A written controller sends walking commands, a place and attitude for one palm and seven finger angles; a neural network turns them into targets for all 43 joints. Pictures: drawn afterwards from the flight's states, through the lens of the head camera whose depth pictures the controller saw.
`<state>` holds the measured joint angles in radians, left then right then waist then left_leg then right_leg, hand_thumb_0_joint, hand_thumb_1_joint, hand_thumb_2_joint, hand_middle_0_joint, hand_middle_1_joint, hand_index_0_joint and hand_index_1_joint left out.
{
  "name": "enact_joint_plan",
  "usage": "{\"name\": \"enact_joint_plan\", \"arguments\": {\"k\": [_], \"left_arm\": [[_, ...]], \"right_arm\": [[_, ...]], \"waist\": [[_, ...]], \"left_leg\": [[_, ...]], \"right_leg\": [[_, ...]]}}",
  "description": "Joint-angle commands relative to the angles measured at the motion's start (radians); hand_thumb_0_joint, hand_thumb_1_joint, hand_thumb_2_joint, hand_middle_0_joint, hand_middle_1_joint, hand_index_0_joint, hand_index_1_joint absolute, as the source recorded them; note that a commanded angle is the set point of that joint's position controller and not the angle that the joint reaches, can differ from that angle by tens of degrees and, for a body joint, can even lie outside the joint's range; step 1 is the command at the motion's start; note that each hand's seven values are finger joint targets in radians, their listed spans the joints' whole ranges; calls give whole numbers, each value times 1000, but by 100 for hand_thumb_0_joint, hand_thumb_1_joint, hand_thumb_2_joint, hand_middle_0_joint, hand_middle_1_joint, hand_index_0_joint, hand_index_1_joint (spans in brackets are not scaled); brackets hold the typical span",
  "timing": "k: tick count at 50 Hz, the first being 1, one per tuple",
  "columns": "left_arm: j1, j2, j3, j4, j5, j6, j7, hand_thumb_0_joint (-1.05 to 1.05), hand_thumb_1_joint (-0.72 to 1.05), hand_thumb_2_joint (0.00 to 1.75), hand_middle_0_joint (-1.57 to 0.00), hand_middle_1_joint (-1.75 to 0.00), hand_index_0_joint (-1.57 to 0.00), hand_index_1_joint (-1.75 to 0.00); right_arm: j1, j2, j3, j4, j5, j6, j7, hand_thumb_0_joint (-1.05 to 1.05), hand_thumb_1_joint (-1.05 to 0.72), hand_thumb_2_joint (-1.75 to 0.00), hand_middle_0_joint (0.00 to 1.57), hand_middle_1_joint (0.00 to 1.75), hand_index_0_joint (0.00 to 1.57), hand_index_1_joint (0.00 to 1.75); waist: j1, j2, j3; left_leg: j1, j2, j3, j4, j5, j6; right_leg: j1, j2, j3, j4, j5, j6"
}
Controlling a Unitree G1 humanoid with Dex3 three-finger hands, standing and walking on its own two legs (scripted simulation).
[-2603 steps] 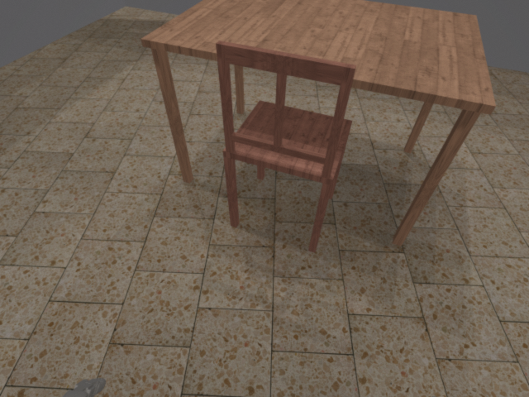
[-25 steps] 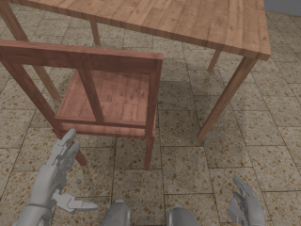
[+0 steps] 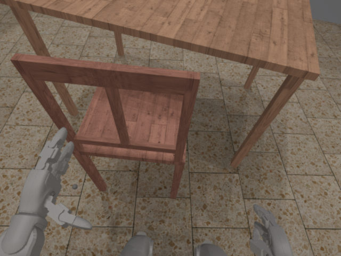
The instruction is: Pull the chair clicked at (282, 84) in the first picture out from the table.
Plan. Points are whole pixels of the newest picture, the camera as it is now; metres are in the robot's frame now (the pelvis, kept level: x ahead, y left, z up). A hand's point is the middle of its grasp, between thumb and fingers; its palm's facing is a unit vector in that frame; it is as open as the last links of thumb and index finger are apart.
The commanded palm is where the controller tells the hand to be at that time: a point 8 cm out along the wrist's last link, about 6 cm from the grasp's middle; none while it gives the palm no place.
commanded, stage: raise the hand toward the chair's back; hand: left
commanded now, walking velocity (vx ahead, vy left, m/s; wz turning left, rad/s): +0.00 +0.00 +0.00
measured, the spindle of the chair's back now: (119, 118) +0.46 +0.18 -0.01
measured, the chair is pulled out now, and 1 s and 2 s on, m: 0.17 0.17 0.17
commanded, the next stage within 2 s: aim the fingers beside a spindle in 0.42 s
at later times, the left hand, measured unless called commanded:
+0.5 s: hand (85, 193) +0.24 +0.19 +0.04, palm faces -0.05 -1.00 -0.05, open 16.9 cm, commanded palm +0.22 +0.25 +0.05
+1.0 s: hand (97, 181) +0.27 +0.18 +0.03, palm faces -0.04 -1.00 -0.05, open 16.9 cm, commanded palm +0.25 +0.23 +0.03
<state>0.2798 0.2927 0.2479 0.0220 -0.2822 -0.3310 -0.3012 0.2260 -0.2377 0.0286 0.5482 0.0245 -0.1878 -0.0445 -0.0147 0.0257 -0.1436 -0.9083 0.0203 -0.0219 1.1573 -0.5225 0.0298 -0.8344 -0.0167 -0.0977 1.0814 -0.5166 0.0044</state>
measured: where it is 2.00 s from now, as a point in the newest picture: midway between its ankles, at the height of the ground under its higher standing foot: outside the picture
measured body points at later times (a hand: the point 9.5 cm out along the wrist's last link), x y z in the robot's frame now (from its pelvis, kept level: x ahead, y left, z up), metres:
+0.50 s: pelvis +0.00 -0.01 +0.00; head +0.07 +0.01 +0.45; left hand +0.23 +0.25 +0.05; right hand +0.18 -0.25 -0.07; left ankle +0.02 +0.09 -0.65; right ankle +0.01 -0.13 -0.65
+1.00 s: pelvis +0.00 -0.02 -0.01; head +0.08 -0.01 +0.43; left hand +0.26 +0.23 +0.03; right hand +0.16 -0.27 -0.09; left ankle +0.02 +0.09 -0.65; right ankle +0.01 -0.13 -0.65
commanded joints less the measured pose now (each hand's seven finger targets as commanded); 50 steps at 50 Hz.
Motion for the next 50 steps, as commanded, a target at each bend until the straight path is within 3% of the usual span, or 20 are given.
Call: {"name": "enact_joint_plan", "arguments": {"k": [1,3,7,10,13,15,18,21,22,25,29,32,34,35,37,38,40,45,47,50], "left_arm": [[-7,110,20,-147,-19,13,-54,0,-50,30,-6,-8,-6,-8],[-16,146,59,-217,-27,3,-38,0,-50,30,-6,-8,-6,-8],[-32,175,116,-266,-37,-75,32,0,-50,30,-6,-8,-6,-8],[-26,121,72,-217,-21,-112,51,0,-50,30,-6,-8,-6,-8],[0,92,25,-146,-1,-87,26,0,-50,30,-6,-8,-6,-8],[-2,105,14,-140,0,-57,-2,0,-50,30,-6,-8,-6,-8],[-11,138,38,-203,-12,-35,-20,0,-50,30,-6,-8,-6,-8],[-28,154,75,-260,-32,-57,0,0,-50,30,-6,-8,-6,-8],[-38,167,92,-256,-35,-67,12,0,-50,30,-6,-8,-6,-8],[-39,128,73,-216,-32,-97,29,0,-50,30,-6,-8,-6,-8],[-49,84,8,-118,-8,-79,5,0,-50,30,-6,-8,-6,-8],[-77,106,11,-90,-8,-54,-29,0,-50,30,-6,-8,-6,-8],[-113,117,15,-141,-15,-55,-37,0,-50,30,-6,-8,-6,-8],[-140,148,46,-157,-19,-63,-31,0,-50,30,-6,-8,-6,-8],[-139,191,96,-188,-22,-85,-11,0,-50,30,-6,-8,-6,-8],[-156,160,70,-209,-25,-100,-4,0,-50,30,-6,-8,-6,-8],[-130,156,85,-178,-22,-114,16,0,-50,30,-6,-8,-6,-8],[-151,106,34,-39,-5,-86,10,0,-50,30,-6,-8,-6,-8],[-144,113,35,0,-4,-65,-7,0,-50,30,-6,-8,-6,-8],[-166,109,15,-85,-12,-71,-21,0,-50,30,-6,-8,-6,-8]], "right_arm": [[-31,-168,-78,-174,15,-49,-16,0,-90,-90,20,30,20,30],[-32,-164,-79,-180,11,-53,-17,0,-90,-90,20,30,20,30],[-32,-145,-78,-155,-3,-59,-11,0,-90,-90,20,30,20,30],[-28,-141,-77,-141,-6,-58,0,0,-90,-90,20,30,20,30],[-28,-153,-79,-147,1,-49,3,0,-90,-90,20,30,20,30],[-29,-162,-80,-160,7,-44,1,0,-90,-90,20,30,20,30],[-32,-165,-80,-175,10,-45,-7,0,-90,-90,20,30,20,30],[-34,-153,-79,-172,6,-51,-12,0,-90,-90,20,30,20,30],[-36,-150,-75,-162,2,-51,-13,0,-90,-90,20,30,20,30],[-36,-142,-72,-148,-1,-53,-10,0,-90,-90,20,30,20,30],[-33,-153,-71,-145,3,-49,-7,0,-90,-90,20,30,20,30],[-32,-166,-72,-151,5,-46,-13,0,-90,-90,20,30,20,30],[-34,-164,-71,-162,5,-47,-16,0,-90,-90,20,30,20,30],[-31,-163,-73,-158,4,-49,-19,0,-90,-90,20,30,20,30],[-33,-158,-74,-149,0,-53,-21,0,-90,-90,20,30,20,30],[-32,-149,-70,-150,-2,-56,-19,0,-90,-90,20,30,20,30],[-34,-144,-72,-139,-3,-55,-13,0,-90,-90,20,30,20,30],[-33,-156,-74,-131,0,-41,-6,0,-90,-90,20,30,20,30],[-32,-164,-76,-134,4,-36,-8,0,-90,-90,20,30,20,30],[-25,-164,-81,-148,4,-40,-8,0,-90,-90,20,30,20,30]], "waist": [[-8,26,-238],[4,44,-278],[16,69,-248],[1,91,-207],[-16,70,-183],[-13,76,-200],[-8,63,-254],[-2,59,-270],[-4,58,-256],[-9,47,-214],[-29,34,-177],[-33,7,-194],[-26,36,-237],[-23,22,-253],[-7,53,-282],[-11,65,-290],[-4,77,-269],[-27,37,-209],[-27,6,-217],[-18,28,-304]], "left_leg": [[239,-5,-43,-213,294,-15],[267,-3,-45,-214,337,-17],[261,-2,-48,-206,359,-26],[251,2,-49,-200,328,-31],[214,2,-42,-200,268,-23],[215,-1,-40,-209,249,-21],[239,-2,-37,-209,284,-13],[256,-3,-38,-203,309,-14],[244,-3,-39,-197,308,-14],[221,-4,-38,-191,278,-17],[174,-6,-33,-178,211,-13],[151,-10,-27,-166,202,-5],[167,-12,-20,-162,217,-4],[171,-11,-20,-156,231,-3],[186,-9,-20,-149,270,-5],[199,-11,-18,-147,290,-4],[192,-9,-19,-147,298,-10],[122,-11,-13,-135,216,-8],[101,-12,-10,-129,213,-3],[147,-11,-10,-125,271,-1]], "right_leg": [[103,23,15,-156,221,-30],[123,24,16,-149,246,-31],[105,28,14,-133,244,-37],[55,25,10,-120,206,-37],[47,24,14,-130,178,-35],[66,22,20,-142,172,-35],[110,23,26,-152,210,-33],[117,26,25,-148,228,-32],[112,28,25,-145,229,-33],[85,26,21,-140,201,-33],[44,23,27,-140,154,-30],[62,22,42,-148,161,-29],[83,17,48,-146,174,-29],[94,17,53,-145,188,-29],[103,20,53,-131,217,-33],[104,18,54,-127,238,-32],[90,19,46,-117,237,-34],[42,18,52,-122,174,-29],[60,18,62,-128,178,-28],[93,12,63,-112,244,-28]]}}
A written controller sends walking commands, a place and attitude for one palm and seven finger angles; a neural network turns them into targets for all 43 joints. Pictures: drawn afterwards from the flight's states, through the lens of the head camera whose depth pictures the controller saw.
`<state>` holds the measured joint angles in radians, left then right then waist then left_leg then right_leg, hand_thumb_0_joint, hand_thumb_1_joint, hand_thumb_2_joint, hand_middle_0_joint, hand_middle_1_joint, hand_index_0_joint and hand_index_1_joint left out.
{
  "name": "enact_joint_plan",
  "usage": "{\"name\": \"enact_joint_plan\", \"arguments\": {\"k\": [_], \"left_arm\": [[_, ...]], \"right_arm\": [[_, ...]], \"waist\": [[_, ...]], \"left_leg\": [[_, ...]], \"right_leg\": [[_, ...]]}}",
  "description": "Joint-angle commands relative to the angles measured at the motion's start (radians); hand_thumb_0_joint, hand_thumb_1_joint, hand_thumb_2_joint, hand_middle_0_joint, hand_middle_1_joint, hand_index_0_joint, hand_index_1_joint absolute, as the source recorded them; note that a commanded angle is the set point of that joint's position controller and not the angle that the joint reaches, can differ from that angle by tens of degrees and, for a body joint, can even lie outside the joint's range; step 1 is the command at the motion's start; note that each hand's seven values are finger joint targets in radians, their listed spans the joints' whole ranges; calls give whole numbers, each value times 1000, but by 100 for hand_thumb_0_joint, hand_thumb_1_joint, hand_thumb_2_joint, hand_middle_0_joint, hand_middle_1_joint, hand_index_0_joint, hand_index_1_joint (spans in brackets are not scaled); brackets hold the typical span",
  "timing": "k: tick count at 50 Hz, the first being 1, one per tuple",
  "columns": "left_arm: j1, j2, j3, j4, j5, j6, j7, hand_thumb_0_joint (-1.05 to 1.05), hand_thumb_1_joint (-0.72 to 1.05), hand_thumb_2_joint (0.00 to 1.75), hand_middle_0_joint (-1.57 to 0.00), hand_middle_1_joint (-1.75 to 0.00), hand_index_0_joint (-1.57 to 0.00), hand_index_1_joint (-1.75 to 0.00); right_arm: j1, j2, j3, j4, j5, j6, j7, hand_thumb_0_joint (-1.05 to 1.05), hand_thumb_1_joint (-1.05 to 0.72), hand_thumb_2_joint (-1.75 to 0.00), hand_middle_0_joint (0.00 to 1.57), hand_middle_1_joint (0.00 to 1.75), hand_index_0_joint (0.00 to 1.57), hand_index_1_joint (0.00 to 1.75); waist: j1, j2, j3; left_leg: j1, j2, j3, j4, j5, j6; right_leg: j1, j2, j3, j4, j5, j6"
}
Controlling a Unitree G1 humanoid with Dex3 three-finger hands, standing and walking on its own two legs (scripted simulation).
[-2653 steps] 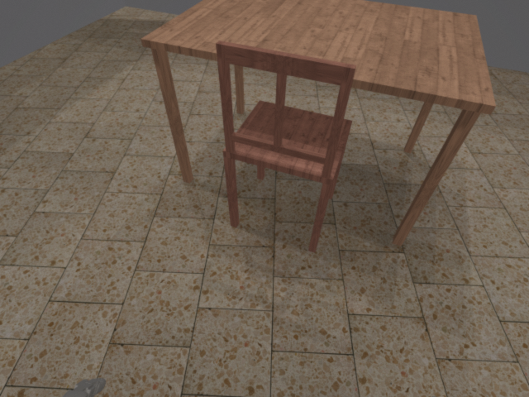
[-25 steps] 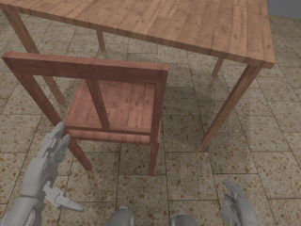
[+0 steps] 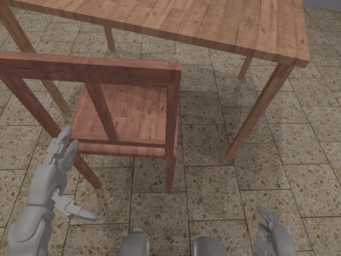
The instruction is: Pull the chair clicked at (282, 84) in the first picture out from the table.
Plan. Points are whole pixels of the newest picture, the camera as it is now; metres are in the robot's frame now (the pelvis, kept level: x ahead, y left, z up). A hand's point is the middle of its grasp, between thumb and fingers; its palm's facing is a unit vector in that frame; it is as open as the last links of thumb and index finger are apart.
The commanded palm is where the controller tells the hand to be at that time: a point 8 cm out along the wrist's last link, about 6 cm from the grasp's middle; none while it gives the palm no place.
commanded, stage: aim the fingers beside a spindle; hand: left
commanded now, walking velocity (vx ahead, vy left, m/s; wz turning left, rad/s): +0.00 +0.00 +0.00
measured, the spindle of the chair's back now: (104, 114) +0.47 +0.20 +0.00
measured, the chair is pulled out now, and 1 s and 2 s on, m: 0.17 0.17 0.17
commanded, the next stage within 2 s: none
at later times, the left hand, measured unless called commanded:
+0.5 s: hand (96, 173) +0.29 +0.18 +0.03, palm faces -0.07 -1.00 -0.04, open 16.9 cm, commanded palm +0.28 +0.24 +0.02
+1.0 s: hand (100, 163) +0.33 +0.18 -0.01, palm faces -0.03 -1.00 -0.04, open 16.9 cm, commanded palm +0.30 +0.23 +0.01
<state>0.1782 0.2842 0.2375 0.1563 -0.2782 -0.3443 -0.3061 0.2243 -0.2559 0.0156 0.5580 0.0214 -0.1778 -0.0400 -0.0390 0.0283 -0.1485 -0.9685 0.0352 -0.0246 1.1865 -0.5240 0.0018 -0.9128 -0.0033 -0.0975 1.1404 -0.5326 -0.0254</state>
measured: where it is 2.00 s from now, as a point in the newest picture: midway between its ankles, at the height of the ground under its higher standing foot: outside the picture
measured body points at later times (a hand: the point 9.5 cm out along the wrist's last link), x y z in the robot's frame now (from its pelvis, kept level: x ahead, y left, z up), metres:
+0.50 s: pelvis +0.00 +0.00 -0.01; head +0.09 +0.01 +0.43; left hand +0.29 +0.23 +0.03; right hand +0.16 -0.25 -0.10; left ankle +0.02 +0.12 -0.65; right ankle +0.01 -0.11 -0.65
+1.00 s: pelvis -0.01 +0.00 -0.03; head +0.10 +0.01 +0.41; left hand +0.32 +0.24 +0.00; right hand +0.14 -0.25 -0.13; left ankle +0.02 +0.12 -0.65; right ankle +0.01 -0.11 -0.65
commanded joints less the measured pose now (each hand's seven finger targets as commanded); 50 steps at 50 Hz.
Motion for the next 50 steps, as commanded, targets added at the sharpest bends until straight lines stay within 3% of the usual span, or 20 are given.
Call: {"name": "enact_joint_plan", "arguments": {"k": [1,5,11,12,16,18,22,27,28,31,33,36,39,41,42,43,44,47,49,50], "left_arm": [[-74,126,27,-253,-16,-67,-10,0,-50,30,-6,-8,-6,-8],[-87,147,59,-288,-10,-112,44,0,-50,30,-6,-8,-6,-8],[-139,108,25,-127,27,-101,66,0,-50,30,-6,-8,-6,-8],[-154,116,32,-109,24,-93,59,0,-50,30,-6,-8,-6,-8],[-179,107,-2,-204,16,-91,28,0,-50,30,-6,-8,-6,-8],[-212,116,-1,-225,9,-94,30,0,-50,30,-6,-8,-6,-8],[-238,144,36,-193,19,-110,61,0,-50,30,-6,-8,-6,-8],[-238,129,46,-51,31,-87,67,0,-50,30,-6,-8,-6,-8],[-266,103,16,-35,32,-82,58,0,-50,30,-6,-8,-6,-8],[-326,98,-10,-74,33,-89,42,0,-50,30,-6,-8,-6,-8],[-364,112,-13,-138,32,-104,43,0,-50,30,-6,-8,-6,-8],[-395,94,-42,-174,38,-119,62,0,-50,30,-6,-8,-6,-8],[-356,134,23,-96,45,-113,95,0,-50,30,-6,-8,-6,-8],[-341,117,23,-18,55,-99,106,0,-50,30,-6,-8,-6,-8],[-348,139,50,14,59,-94,111,0,-50,30,-6,-8,-6,-8],[-367,116,29,32,61,-90,109,0,-50,30,-6,-8,-6,-8],[-384,129,43,38,60,-88,108,0,-50,30,-6,-8,-6,-8],[-394,141,47,-15,55,-104,91,0,-50,30,-6,-8,-6,-8],[-379,131,21,-120,44,-122,78,0,-50,30,-6,-8,-6,-8],[-384,107,-15,-156,40,-127,73,0,-50,30,-6,-8,-6,-8]], "right_arm": [[-24,-144,-69,-160,6,-53,-12,0,-90,-90,20,30,20,30],[-19,-133,-70,-141,-3,-55,-9,0,-90,-90,20,30,20,30],[-25,-142,-64,-131,-4,-30,-1,0,-90,-90,20,30,20,30],[-25,-144,-65,-130,-4,-27,-2,0,-90,-90,20,30,20,30],[-22,-143,-68,-151,-2,-28,-3,0,-90,-90,20,30,20,30],[-17,-142,-66,-144,-3,-30,-3,0,-90,-90,20,30,20,30],[-16,-140,-64,-127,-8,-27,-5,0,-90,-90,20,30,20,30],[-18,-144,-63,-124,-7,-5,3,0,-90,-90,20,30,20,30],[-18,-144,-61,-127,-6,-2,5,0,-90,-90,20,30,20,30],[-20,-148,-65,-136,-3,-1,2,0,-90,-90,20,30,20,30],[-15,-147,-67,-134,-6,-6,-1,0,-90,-90,20,30,20,30],[-6,-145,-70,-124,-10,-9,0,0,-90,-90,20,30,20,30],[-4,-148,-68,-109,-15,3,3,0,-90,-90,20,30,20,30],[-9,-146,-65,-112,-14,18,9,0,-90,-90,20,30,20,30],[-11,-148,-65,-110,-14,24,8,0,-90,-90,20,30,20,30],[-13,-145,-62,-115,-13,30,11,0,-90,-90,20,30,20,30],[-13,-146,-63,-115,-12,35,13,0,-90,-90,20,30,20,30],[-9,-147,-67,-132,-12,38,13,0,-90,-90,20,30,20,30],[-11,-143,-69,-145,-12,35,16,0,-90,-90,20,30,20,30],[-12,-140,-68,-146,-12,33,17,0,-90,-90,20,30,20,30]], "waist": [[10,50,-312],[13,32,-320],[-12,0,-215],[-11,-15,-230],[6,56,-351],[-1,47,-360],[0,28,-334],[-2,-9,-280],[-12,-10,-269],[-9,27,-311],[-5,69,-377],[-14,71,-404],[-3,18,-376],[-7,-20,-332],[-1,-22,-320],[-5,-17,-318],[-4,-20,-320],[12,21,-389],[25,80,-470],[13,99,-476]], "left_leg": [[224,-25,-7,-154,284,25],[225,-20,-13,-145,318,22],[125,-24,-8,-128,191,22],[113,-24,-7,-121,188,25],[192,-24,-6,-121,272,25],[200,-22,-12,-113,291,26],[163,-22,-13,-99,275,25],[91,-26,-5,-88,218,24],[84,-27,-5,-89,198,24],[114,-26,-8,-87,193,25],[165,-21,-15,-84,248,24],[217,-15,-29,-79,307,22],[160,-17,-28,-74,281,19],[99,-22,-19,-71,234,21],[72,-25,-14,-65,224,22],[59,-28,-9,-63,206,22],[48,-28,-4,-58,194,23],[94,-26,-6,-58,251,22],[180,-23,-8,-67,324,19],[218,-20,-10,-69,346,18]], "right_leg": [[168,-2,62,-167,265,1],[159,1,56,-146,287,1],[73,1,60,-144,170,1],[82,1,67,-144,171,2],[128,-5,69,-128,255,-2],[125,-3,67,-124,272,0],[101,0,67,-111,253,-2],[73,1,72,-108,210,-1],[60,0,70,-110,191,0],[51,-2,75,-108,177,-4],[55,-2,71,-92,217,-7],[29,-3,61,-77,249,-5],[28,0,59,-67,235,-3],[25,1,60,-69,210,-1],[27,1,64,-67,206,-3],[25,-1,68,-67,196,-1],[29,-1,73,-68,190,-1],[55,0,75,-55,239,-8],[79,-2,74,-52,291,-10],[73,-2,72,-59,303,-9]]}}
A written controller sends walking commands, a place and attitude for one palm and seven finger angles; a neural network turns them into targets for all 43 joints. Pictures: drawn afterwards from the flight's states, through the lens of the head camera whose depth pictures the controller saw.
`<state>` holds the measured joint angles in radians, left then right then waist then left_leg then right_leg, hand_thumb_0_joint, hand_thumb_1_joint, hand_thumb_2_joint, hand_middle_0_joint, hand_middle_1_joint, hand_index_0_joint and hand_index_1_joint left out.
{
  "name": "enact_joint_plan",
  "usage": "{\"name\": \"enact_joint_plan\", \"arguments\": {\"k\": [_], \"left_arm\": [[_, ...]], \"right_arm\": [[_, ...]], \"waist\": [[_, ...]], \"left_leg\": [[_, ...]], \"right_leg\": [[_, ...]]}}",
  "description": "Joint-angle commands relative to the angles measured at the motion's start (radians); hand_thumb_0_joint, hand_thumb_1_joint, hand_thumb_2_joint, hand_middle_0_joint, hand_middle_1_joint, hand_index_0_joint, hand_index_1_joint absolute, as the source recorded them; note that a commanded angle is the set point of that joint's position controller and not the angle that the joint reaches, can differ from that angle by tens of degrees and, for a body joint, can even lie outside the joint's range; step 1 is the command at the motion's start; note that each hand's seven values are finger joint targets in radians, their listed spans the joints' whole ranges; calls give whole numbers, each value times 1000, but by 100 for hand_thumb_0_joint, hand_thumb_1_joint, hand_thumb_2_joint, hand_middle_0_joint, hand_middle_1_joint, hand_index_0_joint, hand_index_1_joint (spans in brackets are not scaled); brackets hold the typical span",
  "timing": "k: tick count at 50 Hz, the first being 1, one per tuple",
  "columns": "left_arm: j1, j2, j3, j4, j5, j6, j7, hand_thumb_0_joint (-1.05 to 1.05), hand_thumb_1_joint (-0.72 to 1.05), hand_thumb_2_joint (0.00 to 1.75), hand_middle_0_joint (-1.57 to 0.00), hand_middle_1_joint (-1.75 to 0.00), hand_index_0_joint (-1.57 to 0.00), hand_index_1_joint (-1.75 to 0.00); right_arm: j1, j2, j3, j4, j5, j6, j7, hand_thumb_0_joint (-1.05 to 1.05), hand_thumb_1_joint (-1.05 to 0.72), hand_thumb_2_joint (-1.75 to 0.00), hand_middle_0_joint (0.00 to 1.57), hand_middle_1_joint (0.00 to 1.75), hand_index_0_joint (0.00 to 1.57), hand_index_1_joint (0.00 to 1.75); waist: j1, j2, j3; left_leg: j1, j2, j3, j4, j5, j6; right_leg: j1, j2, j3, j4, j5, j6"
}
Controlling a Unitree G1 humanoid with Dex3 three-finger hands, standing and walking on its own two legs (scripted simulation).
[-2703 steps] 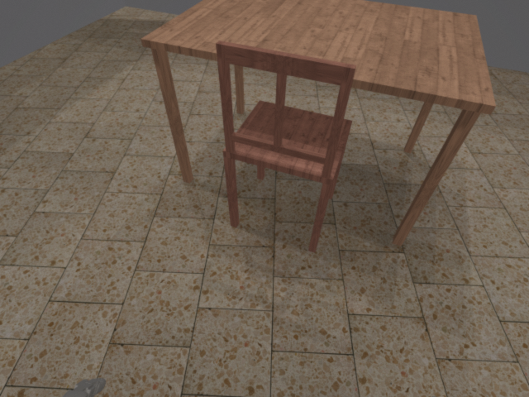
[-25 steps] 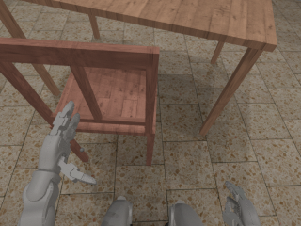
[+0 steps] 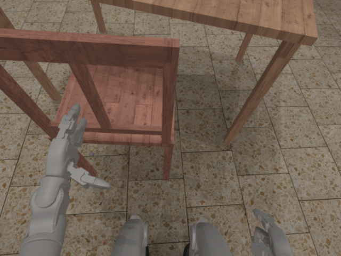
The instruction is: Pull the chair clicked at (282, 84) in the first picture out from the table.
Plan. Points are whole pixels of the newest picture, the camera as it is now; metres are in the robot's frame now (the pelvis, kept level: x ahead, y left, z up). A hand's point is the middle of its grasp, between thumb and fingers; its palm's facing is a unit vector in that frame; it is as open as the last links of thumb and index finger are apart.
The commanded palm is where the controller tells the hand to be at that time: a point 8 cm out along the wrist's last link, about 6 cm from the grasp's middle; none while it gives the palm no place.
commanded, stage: aim the fingers beside a spindle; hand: left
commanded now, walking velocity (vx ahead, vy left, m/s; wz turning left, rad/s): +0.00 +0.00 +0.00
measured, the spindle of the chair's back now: (94, 100) +0.47 +0.20 +0.03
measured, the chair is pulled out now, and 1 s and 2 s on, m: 0.17 0.17 0.17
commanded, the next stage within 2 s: none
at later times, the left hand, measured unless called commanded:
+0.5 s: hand (89, 154) +0.32 +0.18 +0.04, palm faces -0.04 -1.00 -0.05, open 17.0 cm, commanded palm +0.31 +0.23 +0.03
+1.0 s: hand (93, 162) +0.31 +0.18 +0.02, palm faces -0.05 -1.00 -0.02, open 17.0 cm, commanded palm +0.31 +0.23 +0.03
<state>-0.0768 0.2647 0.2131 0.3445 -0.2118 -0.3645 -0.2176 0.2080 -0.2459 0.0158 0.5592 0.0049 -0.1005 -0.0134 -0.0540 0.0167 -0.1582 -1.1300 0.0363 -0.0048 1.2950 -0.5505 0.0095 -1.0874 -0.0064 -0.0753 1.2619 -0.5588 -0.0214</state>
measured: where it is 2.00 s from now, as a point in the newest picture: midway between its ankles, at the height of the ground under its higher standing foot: outside the picture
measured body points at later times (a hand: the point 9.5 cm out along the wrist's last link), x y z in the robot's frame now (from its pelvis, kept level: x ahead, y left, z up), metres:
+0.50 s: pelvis +0.00 +0.00 +0.00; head +0.11 +0.02 +0.44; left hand +0.32 +0.24 +0.04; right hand +0.17 -0.24 -0.09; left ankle +0.03 +0.11 -0.62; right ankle +0.02 -0.11 -0.62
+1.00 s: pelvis +0.00 +0.00 +0.00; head +0.11 +0.02 +0.44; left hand +0.31 +0.23 +0.02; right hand +0.16 -0.25 -0.10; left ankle +0.03 +0.11 -0.62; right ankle +0.02 -0.11 -0.62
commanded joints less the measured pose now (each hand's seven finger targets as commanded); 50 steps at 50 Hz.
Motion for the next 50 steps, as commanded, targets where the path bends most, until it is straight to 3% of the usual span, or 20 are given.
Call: {"name": "enact_joint_plan", "arguments": {"k": [1,3,6,8,11,15,17,19,23,25,27,29,32,33,37,40,43,45,48,50], "left_arm": [[-131,130,5,-368,-28,-111,-15,0,-50,30,-6,-8,-6,-8],[-104,118,-6,-349,-28,-101,-10,0,-50,30,-6,-8,-6,-8],[-121,100,-6,-220,-17,-78,4,0,-50,30,-6,-8,-6,-8],[-124,110,17,-144,-9,-70,11,0,-50,30,-6,-8,-6,-8],[-145,118,28,-165,-7,-78,6,0,-50,30,-6,-8,-6,-8],[-158,181,61,-354,-13,-124,8,0,-50,30,-6,-8,-6,-8],[-126,144,14,-395,-19,-125,9,0,-50,30,-6,-8,-6,-8],[-113,119,-7,-358,-20,-114,10,0,-50,30,-6,-8,-6,-8],[-109,83,-13,-131,-12,-59,3,0,-50,30,-6,-8,-6,-8],[-123,86,-1,-87,-10,-49,-7,0,-50,30,-6,-8,-6,-8],[-152,93,-8,-150,-12,-60,-14,0,-50,30,-6,-8,-6,-8],[-132,119,2,-291,-12,-91,-12,0,-50,30,-6,-8,-6,-8],[-146,141,-12,-457,-11,-129,22,0,-50,30,-6,-8,-6,-8],[-119,153,6,-455,-9,-131,36,0,-50,30,-6,-8,-6,-8],[-77,160,56,-241,9,-99,64,0,-50,30,-6,-8,-6,-8],[-88,87,7,-104,3,-63,34,0,-50,30,-6,-8,-6,-8],[-83,115,28,-135,-18,-59,-13,0,-50,30,-6,-8,-6,-8],[-117,99,-20,-271,-28,-83,-34,0,-50,30,-6,-8,-6,-8],[-159,181,35,-420,-38,-129,-20,0,-50,30,-6,-8,-6,-8],[-156,168,27,-415,-30,-144,4,0,-50,30,-6,-8,-6,-8]], "right_arm": [[11,-151,-70,-142,6,-46,-11,0,-90,-90,20,30,20,30],[18,-154,-70,-132,6,-47,-14,0,-90,-90,20,30,20,30],[18,-161,-69,-107,9,-38,-20,0,-90,-90,20,30,20,30],[15,-165,-66,-105,9,-32,-20,0,-90,-90,20,30,20,30],[3,-161,-66,-122,8,-27,-18,0,-90,-90,20,30,20,30],[1,-154,-70,-144,2,-33,-16,0,-90,-90,20,30,20,30],[3,-150,-67,-149,2,-38,-12,0,-90,-90,20,30,20,30],[5,-149,-65,-134,3,-36,-12,0,-90,-90,20,30,20,30],[9,-163,-61,-111,12,-22,-18,0,-90,-90,20,30,20,30],[7,-168,-63,-114,15,-18,-19,0,-90,-90,20,30,20,30],[0,-166,-65,-131,13,-22,-19,0,-90,-90,20,30,20,30],[0,-159,-71,-152,9,-28,-15,0,-90,-90,20,30,20,30],[7,-151,-70,-151,2,-39,-12,0,-90,-90,20,30,20,30],[12,-149,-70,-148,0,-36,-11,0,-90,-90,20,30,20,30],[6,-152,-62,-115,1,-18,-13,0,-90,-90,20,30,20,30],[-5,-157,-60,-116,10,-5,-9,0,-90,-90,20,30,20,30],[-2,-164,-64,-138,15,-7,-13,0,-90,-90,20,30,20,30],[-7,-155,-65,-157,15,-17,-13,0,-90,-90,20,30,20,30],[6,-154,-69,-145,7,-35,-23,0,-90,-90,20,30,20,30],[5,-149,-64,-127,5,-42,-24,0,-90,-90,20,30,20,30]], "waist": [[25,97,-467],[6,64,-433],[-21,-18,-303],[-18,-39,-262],[5,7,-309],[40,118,-467],[26,123,-484],[10,95,-426],[-26,-44,-250],[-19,-51,-241],[1,12,-301],[33,100,-424],[27,133,-504],[31,131,-499],[5,5,-316],[-13,-46,-238],[10,-13,-314],[15,57,-396],[22,98,-478],[9,91,-441]], "left_leg": [[397,-18,-39,-182,389,9],[384,-12,-49,-178,381,11],[278,-15,-51,-176,259,14],[219,-22,-44,-169,197,16],[227,-28,-34,-168,204,15],[384,-20,-40,-175,367,6],[424,-17,-50,-177,410,7],[394,-16,-51,-179,380,7],[217,-22,-45,-172,196,15],[185,-26,-41,-167,162,16],[225,-29,-38,-166,204,16],[344,-24,-41,-176,316,8],[463,-13,-64,-177,446,2],[462,-13,-62,-180,445,1],[271,-21,-50,-177,276,11],[187,-29,-36,-171,159,14],[202,-33,-21,-164,201,17],[287,-29,-25,-170,271,17],[371,-22,-38,-166,356,15],[377,-19,-46,-168,369,14]], "right_leg": [[246,2,43,-182,333,-13],[216,5,36,-183,320,-8],[161,7,29,-193,229,-2],[142,8,34,-196,179,-3],[166,3,43,-188,187,-9],[220,2,45,-166,304,-18],[215,3,38,-169,320,-15],[205,5,34,-179,308,-11],[148,10,30,-202,181,-2],[142,8,34,-201,153,-5],[161,4,39,-188,187,-12],[198,0,40,-172,264,-19],[203,2,32,-160,326,-18],[203,3,33,-166,326,-16],[183,11,29,-182,235,-10],[150,10,38,-202,151,-5],[215,6,57,-204,205,-11],[238,3,56,-196,264,-13],[259,5,59,-189,315,-13],[225,7,47,-183,310,-12]]}}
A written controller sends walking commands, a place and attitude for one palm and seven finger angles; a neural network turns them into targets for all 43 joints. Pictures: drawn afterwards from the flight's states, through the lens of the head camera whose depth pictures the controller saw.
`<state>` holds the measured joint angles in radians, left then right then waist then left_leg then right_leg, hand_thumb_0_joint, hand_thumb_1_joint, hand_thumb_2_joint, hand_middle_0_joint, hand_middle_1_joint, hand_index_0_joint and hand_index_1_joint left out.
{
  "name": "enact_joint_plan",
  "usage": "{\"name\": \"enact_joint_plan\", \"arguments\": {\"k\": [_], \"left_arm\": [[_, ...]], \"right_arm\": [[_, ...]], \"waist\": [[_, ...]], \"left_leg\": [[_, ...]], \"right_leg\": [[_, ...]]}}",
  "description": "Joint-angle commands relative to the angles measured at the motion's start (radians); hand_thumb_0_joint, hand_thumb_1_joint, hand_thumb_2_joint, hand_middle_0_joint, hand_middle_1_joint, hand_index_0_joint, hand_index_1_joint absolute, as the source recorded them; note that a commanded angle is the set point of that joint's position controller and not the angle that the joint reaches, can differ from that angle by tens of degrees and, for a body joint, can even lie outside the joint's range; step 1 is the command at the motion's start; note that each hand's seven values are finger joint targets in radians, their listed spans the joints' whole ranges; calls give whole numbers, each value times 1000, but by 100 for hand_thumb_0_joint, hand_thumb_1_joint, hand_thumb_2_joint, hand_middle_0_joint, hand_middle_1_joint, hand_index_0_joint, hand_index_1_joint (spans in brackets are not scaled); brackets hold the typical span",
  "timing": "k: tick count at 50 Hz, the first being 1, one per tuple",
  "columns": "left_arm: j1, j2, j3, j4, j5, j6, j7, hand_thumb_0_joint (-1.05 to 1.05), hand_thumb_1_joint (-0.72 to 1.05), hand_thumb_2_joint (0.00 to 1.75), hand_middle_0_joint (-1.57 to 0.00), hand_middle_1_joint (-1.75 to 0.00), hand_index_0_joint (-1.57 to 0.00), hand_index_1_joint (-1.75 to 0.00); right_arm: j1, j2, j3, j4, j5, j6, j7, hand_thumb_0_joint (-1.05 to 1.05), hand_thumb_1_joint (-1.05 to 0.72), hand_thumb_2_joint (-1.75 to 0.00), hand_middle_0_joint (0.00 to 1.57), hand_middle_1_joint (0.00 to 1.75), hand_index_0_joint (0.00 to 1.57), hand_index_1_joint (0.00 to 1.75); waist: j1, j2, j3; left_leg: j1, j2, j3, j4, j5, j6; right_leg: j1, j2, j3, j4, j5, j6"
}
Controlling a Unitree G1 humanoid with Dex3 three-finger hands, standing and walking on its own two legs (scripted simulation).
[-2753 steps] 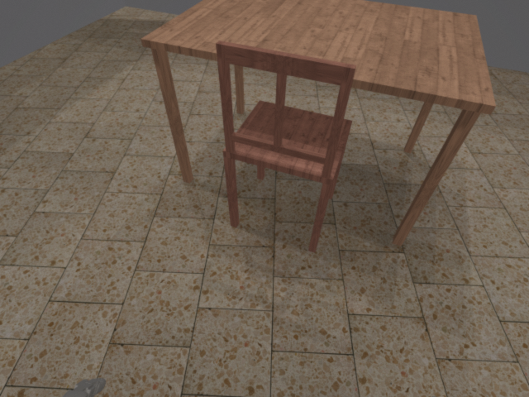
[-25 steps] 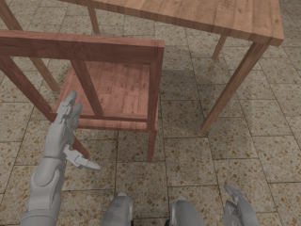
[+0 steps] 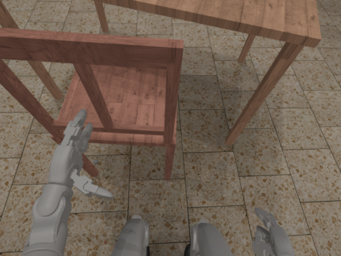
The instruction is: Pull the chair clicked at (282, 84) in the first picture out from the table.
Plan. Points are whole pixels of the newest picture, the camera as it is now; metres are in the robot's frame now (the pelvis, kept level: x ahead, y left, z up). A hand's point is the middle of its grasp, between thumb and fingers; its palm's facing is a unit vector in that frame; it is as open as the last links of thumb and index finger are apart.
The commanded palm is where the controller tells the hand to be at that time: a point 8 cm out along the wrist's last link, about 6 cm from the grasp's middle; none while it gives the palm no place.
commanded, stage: aim the fingers beside a spindle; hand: left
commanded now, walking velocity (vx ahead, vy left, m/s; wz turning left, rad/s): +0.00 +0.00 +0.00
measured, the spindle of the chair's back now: (97, 99) +0.47 +0.20 +0.03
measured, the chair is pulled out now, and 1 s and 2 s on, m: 0.17 0.17 0.17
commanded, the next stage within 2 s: push the fingers through the gap in 1.84 s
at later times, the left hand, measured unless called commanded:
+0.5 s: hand (89, 155) +0.32 +0.19 +0.03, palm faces -0.01 -1.00 -0.06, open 16.9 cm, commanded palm +0.30 +0.23 +0.03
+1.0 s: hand (99, 161) +0.31 +0.17 +0.02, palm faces -0.10 -1.00 -0.01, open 17.0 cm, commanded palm +0.30 +0.23 +0.03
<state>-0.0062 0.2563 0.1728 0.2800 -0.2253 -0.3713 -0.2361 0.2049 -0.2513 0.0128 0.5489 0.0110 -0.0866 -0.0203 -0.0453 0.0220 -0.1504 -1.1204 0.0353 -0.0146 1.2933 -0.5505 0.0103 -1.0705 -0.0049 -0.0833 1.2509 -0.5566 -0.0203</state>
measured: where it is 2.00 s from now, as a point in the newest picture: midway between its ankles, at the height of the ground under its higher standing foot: outside the picture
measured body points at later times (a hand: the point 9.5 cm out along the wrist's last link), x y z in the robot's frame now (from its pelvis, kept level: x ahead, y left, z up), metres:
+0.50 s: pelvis +0.00 +0.00 +0.00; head +0.10 +0.02 +0.44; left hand +0.32 +0.24 +0.04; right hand +0.16 -0.24 -0.10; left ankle +0.03 +0.11 -0.62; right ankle +0.02 -0.11 -0.62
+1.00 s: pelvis +0.00 +0.00 +0.00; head +0.11 +0.02 +0.44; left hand +0.31 +0.22 +0.02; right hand +0.16 -0.25 -0.10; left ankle +0.03 +0.11 -0.62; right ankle +0.02 -0.11 -0.62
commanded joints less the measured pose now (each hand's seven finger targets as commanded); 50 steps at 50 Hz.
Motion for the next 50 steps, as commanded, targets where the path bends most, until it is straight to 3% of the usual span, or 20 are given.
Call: {"name": "enact_joint_plan", "arguments": {"k": [1,5,7,9,12,13,15,17,20,23,27,30,31,34,37,39,43,45,48,50], "left_arm": [[-209,163,67,-311,-15,-132,34,0,-50,30,-6,-8,-6,-8],[-138,148,102,-90,-5,-82,37,0,-50,30,-6,-8,-6,-8],[-98,128,87,-33,-7,-55,11,0,-50,30,-6,-8,-6,-8],[-87,105,54,-76,-14,-45,-17,0,-50,30,-6,-8,-6,-8],[-175,91,1,-245,-29,-71,-29,0,-50,30,-6,-8,-6,-8],[-171,144,42,-308,-28,-89,-19,0,-50,30,-6,-8,-6,-8],[-168,159,53,-387,-28,-123,12,0,-50,30,-6,-8,-6,-8],[-174,188,84,-364,-16,-139,48,0,-50,30,-6,-8,-6,-8],[-176,156,89,-202,8,-123,70,0,-50,30,-6,-8,-6,-8],[-143,103,47,-76,16,-81,44,0,-50,30,-6,-8,-6,-8],[-162,59,-32,-179,-7,-57,-15,0,-50,30,-6,-8,-6,-8],[-163,137,29,-316,-17,-80,1,0,-50,30,-6,-8,-6,-8],[-175,136,25,-358,-18,-93,15,0,-50,30,-6,-8,-6,-8],[-175,192,106,-307,1,-112,73,0,-50,30,-6,-8,-6,-8],[-189,176,111,-182,16,-107,89,0,-50,30,-6,-8,-6,-8],[-168,142,88,-113,16,-91,64,0,-50,30,-6,-8,-6,-8],[-172,69,-20,-145,-3,-63,-19,0,-50,30,-6,-8,-6,-8],[-180,77,-31,-233,-18,-66,-32,0,-50,30,-6,-8,-6,-8],[-192,135,15,-338,-19,-91,2,0,-50,30,-6,-8,-6,-8],[-147,163,67,-328,-12,-101,46,0,-50,30,-6,-8,-6,-8]], "right_arm": [[8,-142,-59,-107,-3,-56,-16,0,-90,-90,20,30,20,30],[5,-150,-59,-91,1,-41,-11,0,-90,-90,20,30,20,30],[3,-156,-60,-105,5,-34,-8,0,-90,-90,20,30,20,30],[1,-157,-62,-127,10,-31,-3,0,-90,-90,20,30,20,30],[-5,-151,-66,-148,10,-44,-7,0,-90,-90,20,30,20,30],[2,-152,-69,-146,6,-48,-10,0,-90,-90,20,30,20,30],[8,-145,-68,-139,1,-58,-12,0,-90,-90,20,30,20,30],[9,-148,-63,-118,-5,-60,-15,0,-90,-90,20,30,20,30],[0,-146,-59,-93,-6,-51,-11,0,-90,-90,20,30,20,30],[-4,-153,-56,-102,0,-39,-5,0,-90,-90,20,30,20,30],[-8,-156,-63,-140,8,-41,-6,0,-90,-90,20,30,20,30],[2,-153,-68,-147,6,-46,-12,0,-90,-90,20,30,20,30],[-2,-146,-64,-147,3,-49,-12,0,-90,-90,20,30,20,30],[2,-143,-59,-121,-4,-42,-13,0,-90,-90,20,30,20,30],[-7,-142,-54,-103,-6,-33,-9,0,-90,-90,20,30,20,30],[-6,-146,-55,-105,-2,-29,-6,0,-90,-90,20,30,20,30],[1,-155,-60,-127,9,-36,-7,0,-90,-90,20,30,20,30],[3,-154,-67,-135,10,-43,-11,0,-90,-90,20,30,20,30],[8,-153,-68,-131,4,-51,-16,0,-90,-90,20,30,20,30],[10,-145,-64,-122,-2,-50,-12,0,-90,-90,20,30,20,30]], "waist": [[-5,77,-409],[-10,-23,-295],[-1,-19,-283],[11,8,-323],[-5,54,-401],[14,83,-436],[11,86,-459],[0,68,-410],[-17,14,-300],[-15,7,-269],[-6,62,-384],[17,58,-460],[16,79,-458],[8,35,-383],[-7,24,-295],[-8,12,-287],[-12,57,-360],[-10,66,-413],[-1,74,-454],[11,62,-418]], "left_leg": [[346,-19,-36,-167,338,12],[209,-27,-24,-165,223,12],[193,-29,-20,-170,215,13],[224,-29,-19,-179,241,11],[305,-22,-27,-169,301,17],[339,-20,-31,-175,331,12],[391,-17,-40,-179,375,10],[356,-16,-47,-176,351,10],[262,-20,-45,-171,239,9],[217,-26,-37,-177,181,9],[301,-24,-39,-177,259,11],[361,-18,-44,-181,331,9],[372,-20,-44,-184,345,9],[316,-17,-49,-179,322,7],[234,-25,-37,-170,217,11],[216,-28,-29,-168,195,9],[279,-24,-33,-173,256,11],[335,-20,-38,-173,301,11],[376,-15,-49,-173,370,10],[360,-16,-47,-180,369,5]], "right_leg": [[191,6,51,-178,280,-10],[177,9,51,-188,209,-6],[175,9,51,-187,208,-10],[195,4,50,-183,235,-13],[201,4,53,-179,276,-12],[217,3,54,-178,288,-15],[212,4,48,-176,302,-14],[180,9,42,-170,274,-13],[128,11,36,-172,189,-9],[116,9,37,-177,152,-12],[157,3,42,-176,216,-17],[207,3,47,-175,270,-15],[212,4,47,-175,277,-15],[181,10,39,-164,257,-13],[139,13,44,-177,175,-12],[140,11,48,-179,168,-12],[163,6,47,-179,226,-16],[183,4,49,-185,258,-14],[192,3,45,-170,300,-13],[193,5,38,-168,293,-13]]}}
